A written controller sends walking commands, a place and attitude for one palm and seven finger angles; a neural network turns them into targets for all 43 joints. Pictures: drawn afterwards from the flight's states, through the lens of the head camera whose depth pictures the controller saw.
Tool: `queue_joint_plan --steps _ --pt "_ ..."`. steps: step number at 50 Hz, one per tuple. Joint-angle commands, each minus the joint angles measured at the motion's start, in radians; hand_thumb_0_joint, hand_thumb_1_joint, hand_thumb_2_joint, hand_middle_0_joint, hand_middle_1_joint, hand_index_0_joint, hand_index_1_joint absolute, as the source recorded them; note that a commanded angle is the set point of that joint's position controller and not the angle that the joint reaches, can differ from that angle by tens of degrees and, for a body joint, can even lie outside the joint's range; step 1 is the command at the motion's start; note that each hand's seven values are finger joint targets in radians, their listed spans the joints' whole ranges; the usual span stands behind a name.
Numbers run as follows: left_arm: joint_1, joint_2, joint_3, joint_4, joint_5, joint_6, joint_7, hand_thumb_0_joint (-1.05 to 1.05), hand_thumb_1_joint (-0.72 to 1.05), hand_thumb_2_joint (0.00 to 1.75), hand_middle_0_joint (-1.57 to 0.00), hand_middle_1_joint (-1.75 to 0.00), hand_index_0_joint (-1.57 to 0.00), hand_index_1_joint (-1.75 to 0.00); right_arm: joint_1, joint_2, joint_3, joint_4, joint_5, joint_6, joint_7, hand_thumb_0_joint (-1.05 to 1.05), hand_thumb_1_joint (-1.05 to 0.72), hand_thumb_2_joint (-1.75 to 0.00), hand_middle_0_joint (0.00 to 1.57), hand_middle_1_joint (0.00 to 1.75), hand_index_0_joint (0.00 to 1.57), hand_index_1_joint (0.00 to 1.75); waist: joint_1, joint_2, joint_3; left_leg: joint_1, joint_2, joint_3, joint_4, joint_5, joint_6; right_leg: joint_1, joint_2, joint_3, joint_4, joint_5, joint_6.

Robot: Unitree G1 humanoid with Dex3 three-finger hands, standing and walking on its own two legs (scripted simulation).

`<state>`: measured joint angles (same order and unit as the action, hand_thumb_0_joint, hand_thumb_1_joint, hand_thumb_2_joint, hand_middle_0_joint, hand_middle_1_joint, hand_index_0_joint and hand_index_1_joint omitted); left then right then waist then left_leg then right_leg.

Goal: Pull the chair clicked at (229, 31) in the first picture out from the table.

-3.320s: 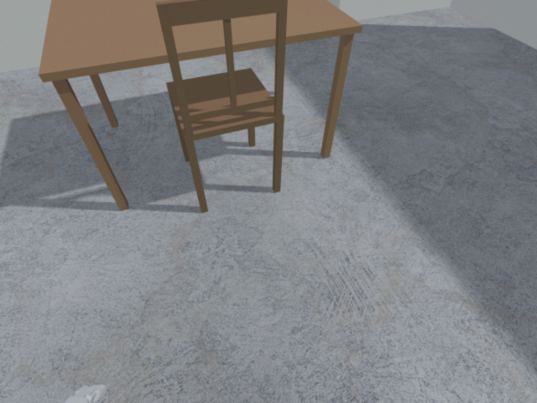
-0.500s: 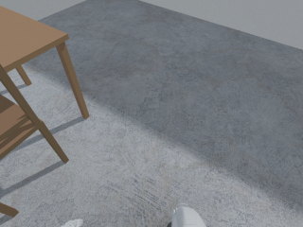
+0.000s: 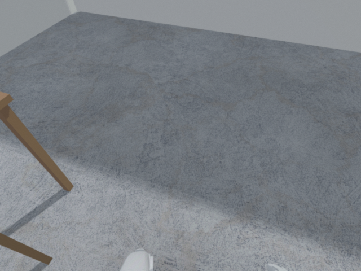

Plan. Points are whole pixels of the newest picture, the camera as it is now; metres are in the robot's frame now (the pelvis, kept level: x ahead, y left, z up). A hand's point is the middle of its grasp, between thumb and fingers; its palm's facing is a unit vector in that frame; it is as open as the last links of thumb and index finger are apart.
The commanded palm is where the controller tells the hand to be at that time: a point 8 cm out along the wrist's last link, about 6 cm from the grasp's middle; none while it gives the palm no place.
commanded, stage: turn to face it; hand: left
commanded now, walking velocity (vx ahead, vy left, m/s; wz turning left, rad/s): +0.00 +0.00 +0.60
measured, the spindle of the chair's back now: out of the picture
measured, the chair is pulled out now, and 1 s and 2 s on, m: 0.00 0.00 0.00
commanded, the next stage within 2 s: take the last steps up to it in 1.94 s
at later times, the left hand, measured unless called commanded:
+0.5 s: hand out of the picture +0.09 +0.25 -0.17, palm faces +0.28 -0.93 -0.23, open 7.4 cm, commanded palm none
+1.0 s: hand out of the picture +0.03 +0.17 -0.14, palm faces +0.54 -0.79 -0.28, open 7.4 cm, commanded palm none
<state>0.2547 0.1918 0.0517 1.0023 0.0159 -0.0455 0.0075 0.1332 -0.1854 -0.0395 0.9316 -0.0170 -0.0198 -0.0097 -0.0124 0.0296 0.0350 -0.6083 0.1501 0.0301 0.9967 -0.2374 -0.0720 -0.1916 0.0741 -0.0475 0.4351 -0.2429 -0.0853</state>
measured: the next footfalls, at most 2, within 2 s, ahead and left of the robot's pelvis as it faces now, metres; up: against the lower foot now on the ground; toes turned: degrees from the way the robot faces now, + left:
left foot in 0.14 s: +0.15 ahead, +0.14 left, +0.00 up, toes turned +11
right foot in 0.68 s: +0.14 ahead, -0.11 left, +0.00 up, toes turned +21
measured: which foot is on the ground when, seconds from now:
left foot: up 0.00-0.12, down 0.14-0.68, up 0.70-1.00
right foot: down 0.00-0.16, up 0.18-0.66, down 0.68-1.00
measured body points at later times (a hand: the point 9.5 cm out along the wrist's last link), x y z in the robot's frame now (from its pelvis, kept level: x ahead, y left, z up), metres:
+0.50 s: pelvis +0.07 +0.04 +0.00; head +0.10 +0.06 +0.45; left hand +0.07 +0.30 -0.15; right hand +0.17 -0.19 -0.14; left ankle +0.11 +0.13 -0.74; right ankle +0.09 -0.13 -0.68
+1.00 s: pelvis +0.07 -0.04 +0.00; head +0.11 -0.05 +0.45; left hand +0.00 +0.21 -0.12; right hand +0.27 -0.23 -0.15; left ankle -0.03 +0.10 -0.66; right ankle +0.10 -0.12 -0.74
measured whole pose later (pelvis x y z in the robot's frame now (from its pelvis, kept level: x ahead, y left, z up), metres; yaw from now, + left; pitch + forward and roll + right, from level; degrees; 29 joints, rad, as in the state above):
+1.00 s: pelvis +0.07 -0.04 +0.00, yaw +34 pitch -1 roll +3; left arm 0.23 0.17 0.02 0.88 0.02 0.01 0.02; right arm 0.19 -0.28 -0.09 0.94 -0.02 0.09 0.02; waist -0.01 0.01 0.08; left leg -0.46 0.04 0.02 1.05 -0.40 -0.09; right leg -0.17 -0.12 -0.20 0.50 -0.31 -0.02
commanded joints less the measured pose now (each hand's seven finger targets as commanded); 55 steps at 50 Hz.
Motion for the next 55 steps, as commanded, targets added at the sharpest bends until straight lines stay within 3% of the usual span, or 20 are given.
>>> queue_joint_plan --steps 1,4,6,7,8,9,10,12,16,24,30,32,33,34,35,38,40,48,53,55 --pt "0.064 0.097 0.004 -0.024 0.003 -0.018 0.015 0.0 0.9 0.9 -0.2 -0.3 -0.2 -0.3 0.045 -0.022 0.006 0.011 0.006 0.002 0.01 0.0 -0.9 -0.9 0.2 0.3 0.2 0.3 0.018 -0.139 -0.033 0.158 -0.053 0.038 -0.207 0.002 0.021 0.044 -0.28 0.099 -0.109 0.596 -0.067" --pt "0.075 0.113 0.006 -0.004 0.003 0.0 0.025 0.0 0.9 0.9 -0.2 -0.3 -0.2 -0.3 0.031 -0.038 0.007 0.016 0.005 -0.001 0.011 0.0 -0.9 -0.9 0.2 0.3 0.2 0.3 0.025 -0.145 -0.002 0.258 -0.082 0.048 -0.365 0.034 0.043 0.07 -0.297 0.061 -0.05 0.581 -0.033" --pt "0.082 0.12 0.012 -0.009 -0.005 0.012 0.03 0.0 0.9 0.9 -0.2 -0.3 -0.2 -0.3 0.139 -0.099 -0.005 0.042 -0.004 -0.001 0.01 0.0 -0.9 -0.9 0.2 0.3 0.2 0.3 -0.015 -0.047 -0.063 0.436 -0.066 0.008 -0.512 0.311 0.072 0.047 -0.265 0.001 0.158 0.475 0.03" --pt "0.125 0.088 0.014 -0.019 -0.014 0.019 0.029 0.0 0.9 0.9 -0.2 -0.3 -0.2 -0.3 0.182 -0.177 -0.022 0.035 -0.014 -0.003 0.007 0.0 -0.9 -0.9 0.2 0.3 0.2 0.3 -0.017 0.136 -0.123 0.595 0.112 -0.19 -0.521 0.637 0.163 -0.119 -0.183 -0.064 0.336 0.185 0.09" --pt "0.146 0.064 0.005 -0.038 -0.014 0.021 0.03 0.0 0.9 0.9 -0.2 -0.3 -0.2 -0.3 0.21 -0.223 -0.029 0.032 -0.007 0.009 0.004 0.0 -0.9 -0.9 0.2 0.3 0.2 0.3 -0.008 0.265 -0.13 0.62 0.26 -0.35 -0.592 0.826 0.283 -0.232 -0.104 -0.069 0.562 -0.402 0.125" --pt "0.1 0.085 0.005 -0.049 -0.01 0.031 0.037 0.0 0.9 0.9 -0.2 -0.3 -0.2 -0.3 0.203 -0.221 -0.025 0.032 -0.002 0.014 -0.007 0.0 -0.9 -0.9 0.2 0.3 0.2 0.3 -0.015 0.241 -0.131 0.571 0.26 -0.415 -0.627 0.712 0.317 -0.274 -0.115 0.02 0.675 -0.425 0.128" --pt "0.043 0.101 0.017 -0.055 -0.004 0.038 0.034 0.0 0.9 0.9 -0.2 -0.3 -0.2 -0.3 0.174 -0.207 -0.028 0.019 -0.004 0.019 -0.011 0.0 -0.9 -0.9 0.2 0.3 0.2 0.3 -0.023 0.168 -0.094 0.509 0.235 -0.413 -0.655 0.52 0.317 -0.321 -0.132 0.042 0.736 -0.384 0.128" --pt "0.012 0.09 0.029 -0.061 0.001 0.048 0.019 0.0 0.9 0.9 -0.2 -0.3 -0.2 -0.3 0.086 -0.174 -0.026 -0.016 -0.004 0.022 -0.009 0.0 -0.9 -0.9 0.2 0.3 0.2 0.3 0.008 0.069 -0.036 0.381 0.153 -0.332 -0.709 0.239 0.27 -0.313 -0.158 0.056 0.719 -0.256 0.132" --pt "0.043 0.075 0.04 -0.064 0.005 0.068 0.013 0.0 0.9 0.9 -0.2 -0.3 -0.2 -0.3 0.069 -0.169 -0.041 -0.043 -0.002 0.021 -0.004 0.0 -0.9 -0.9 0.2 0.3 0.2 0.3 0.016 0.078 -0.086 0.339 0.076 -0.282 -0.754 0.041 0.233 -0.279 -0.153 0.041 0.647 -0.146 0.145" --pt "-0.075 0.082 0.044 -0.143 0.001 0.068 0.015 0.0 0.9 0.9 -0.2 -0.3 -0.2 -0.3 0.139 -0.208 -0.074 -0.041 -0.007 0.033 -0.001 0.0 -0.9 -0.9 0.2 0.3 0.2 0.3 -0.029 0.102 -0.108 0.432 0.068 -0.405 -0.701 0.113 0.257 -0.31 -0.119 0.052 0.47 -0.194 0.16" --pt "-0.042 0.099 0.04 -0.169 -0.012 0.066 0.022 0.0 0.9 0.9 -0.2 -0.3 -0.2 -0.3 0.112 -0.227 -0.09 -0.066 -0.01 0.049 0.004 0.0 -0.9 -0.9 0.2 0.3 0.2 0.3 -0.007 0.141 -0.138 0.389 0.018 -0.47 -0.654 0.199 0.235 -0.143 -0.064 0.057 0.242 -0.184 0.139" --pt "0.027 0.123 0.047 -0.159 -0.015 0.062 0.026 0.0 0.9 0.9 -0.2 -0.3 -0.2 -0.3 0.075 -0.218 -0.092 -0.082 -0.002 0.055 0.01 0.0 -0.9 -0.9 0.2 0.3 0.2 0.3 0.033 0.123 -0.146 0.277 -0.037 -0.44 -0.617 0.117 0.174 0.043 -0.07 0.045 0.015 -0.058 0.124" --pt "0.06 0.174 0.057 -0.156 -0.007 0.056 0.031 0.0 0.9 0.9 -0.2 -0.3 -0.2 -0.3 0.069 -0.18 -0.089 -0.093 0.006 0.058 0.015 0.0 -0.9 -0.9 0.2 0.3 0.2 0.3 0.05 0.018 -0.142 0.128 -0.102 -0.367 -0.508 -0.017 0.116 0.181 -0.185 0.143 -0.132 -0.076 0.086" --pt "0.037 0.281 0.072 -0.178 0.012 0.048 0.038 0.0 0.9 0.9 -0.2 -0.3 -0.2 -0.3 0.084 -0.111 -0.078 -0.115 0.012 0.058 0.017 0.0 -0.9 -0.9 0.2 0.3 0.2 0.3 0.05 -0.283 -0.1 -0.068 -0.24 -0.135 -0.237 -0.242 0.024 0.225 -0.482 0.448 -0.253 -0.164 -0.019" --pt "-0.033 0.284 0.061 -0.208 0.005 0.054 0.037 0.0 0.9 0.9 -0.2 -0.3 -0.2 -0.3 0.069 -0.163 -0.087 -0.125 -0.009 0.056 0.018 0.0 -0.9 -0.9 0.2 0.3 0.2 0.3 0.035 -0.254 -0.055 -0.042 -0.2 -0.109 -0.03 -0.304 0.032 0.038 -0.575 0.434 -0.251 -0.132 -0.071" --pt "-0.154 0.175 0.03 -0.226 -0.001 0.043 0.029 0.0 0.9 0.9 -0.2 -0.3 -0.2 -0.3 0.096 -0.149 -0.084 -0.069 -0.012 0.08 0.035 0.0 -0.9 -0.9 0.2 0.3 0.2 0.3 -0.035 -0.175 0.069 0.005 -0.141 -0.078 0.21 -0.131 0.017 -0.103 -0.389 0.167 -0.184 0.065 -0.018" --pt "-0.115 0.157 0.025 -0.22 0.0 0.033 0.029 0.0 0.9 0.9 -0.2 -0.3 -0.2 -0.3 0.116 -0.135 -0.076 -0.063 -0.007 0.079 0.039 0.0 -0.9 -0.9 0.2 0.3 0.2 0.3 -0.027 -0.185 0.034 -0.002 -0.134 -0.046 0.222 -0.098 -0.002 -0.01 -0.364 0.075 -0.128 0.275 -0.006" --pt "0.058 0.21 0.037 -0.165 0.009 0.039 0.027 0.0 0.9 0.9 -0.2 -0.3 -0.2 -0.3 -0.059 -0.134 -0.054 -0.103 -0.002 0.083 0.039 0.0 -0.9 -0.9 0.2 0.3 0.2 0.3 0.058 -0.213 -0.015 0.034 -0.115 0.017 0.029 -0.191 -0.019 0.159 -0.423 0.026 -0.063 0.493 -0.041" --pt "0.072 0.244 0.049 -0.149 0.013 0.05 0.023 0.0 0.9 0.9 -0.2 -0.3 -0.2 -0.3 -0.094 -0.128 -0.036 -0.117 0.006 0.069 0.039 0.0 -0.9 -0.9 0.2 0.3 0.2 0.3 0.074 -0.259 -0.058 0.171 -0.126 0.075 -0.196 -0.22 0.013 0.159 -0.449 -0.023 -0.01 0.544 -0.038" --pt "0.057 0.247 0.054 -0.14 0.014 0.055 0.022 0.0 0.9 0.9 -0.2 -0.3 -0.2 -0.3 -0.065 -0.133 -0.036 -0.121 0.008 0.062 0.036 0.0 -0.9 -0.9 0.2 0.3 0.2 0.3 0.056 -0.277 -0.077 0.247 -0.13 0.091 -0.319 -0.185 0.029 0.139 -0.455 -0.049 0.033 0.521 -0.016"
